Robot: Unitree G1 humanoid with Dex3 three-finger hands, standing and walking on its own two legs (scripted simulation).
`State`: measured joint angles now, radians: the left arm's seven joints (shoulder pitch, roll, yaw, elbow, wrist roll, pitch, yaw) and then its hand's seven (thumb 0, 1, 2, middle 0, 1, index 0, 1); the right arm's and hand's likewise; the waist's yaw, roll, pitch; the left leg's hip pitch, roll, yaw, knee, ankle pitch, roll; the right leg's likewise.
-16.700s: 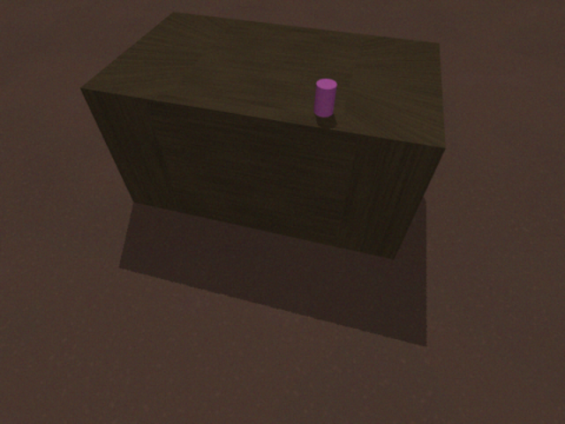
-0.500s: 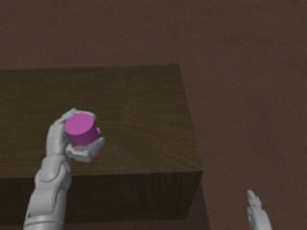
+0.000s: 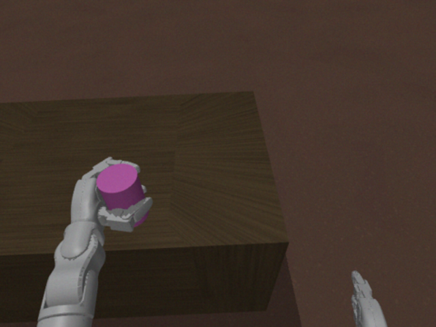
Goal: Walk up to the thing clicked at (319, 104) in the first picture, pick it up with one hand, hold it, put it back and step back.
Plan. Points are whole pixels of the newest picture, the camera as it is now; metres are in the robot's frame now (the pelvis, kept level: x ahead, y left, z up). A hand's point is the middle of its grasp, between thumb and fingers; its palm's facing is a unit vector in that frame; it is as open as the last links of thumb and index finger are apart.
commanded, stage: hold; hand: left
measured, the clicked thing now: (124, 196) +0.32 +0.17 +0.11
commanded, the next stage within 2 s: crouch in 0.74 s
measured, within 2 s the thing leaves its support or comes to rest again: neither
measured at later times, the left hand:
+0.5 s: hand (125, 194) +0.32 +0.17 +0.11, palm faces +0.14 -0.99 -0.01, open 8.9 cm
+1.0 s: hand (128, 193) +0.33 +0.16 +0.11, palm faces +0.14 -0.99 +0.00, open 8.9 cm
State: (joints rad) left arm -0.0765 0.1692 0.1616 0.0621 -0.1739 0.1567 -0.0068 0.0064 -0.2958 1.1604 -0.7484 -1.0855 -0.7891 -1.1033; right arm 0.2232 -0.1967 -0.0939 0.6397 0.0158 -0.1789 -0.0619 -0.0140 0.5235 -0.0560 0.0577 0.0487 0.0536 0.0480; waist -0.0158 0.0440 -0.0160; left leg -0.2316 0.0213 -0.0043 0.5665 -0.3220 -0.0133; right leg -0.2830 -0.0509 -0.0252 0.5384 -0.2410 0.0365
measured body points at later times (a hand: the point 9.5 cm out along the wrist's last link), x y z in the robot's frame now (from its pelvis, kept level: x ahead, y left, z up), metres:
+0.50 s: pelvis +0.00 +0.00 +0.00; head -0.01 -0.01 +0.45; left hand +0.31 +0.22 +0.12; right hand +0.16 -0.25 -0.08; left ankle -0.01 +0.13 -0.73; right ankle +0.03 -0.14 -0.73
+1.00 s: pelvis +0.00 +0.00 +0.00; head -0.01 -0.02 +0.45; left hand +0.31 +0.22 +0.11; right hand +0.16 -0.25 -0.08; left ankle -0.01 +0.13 -0.73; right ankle +0.03 -0.14 -0.73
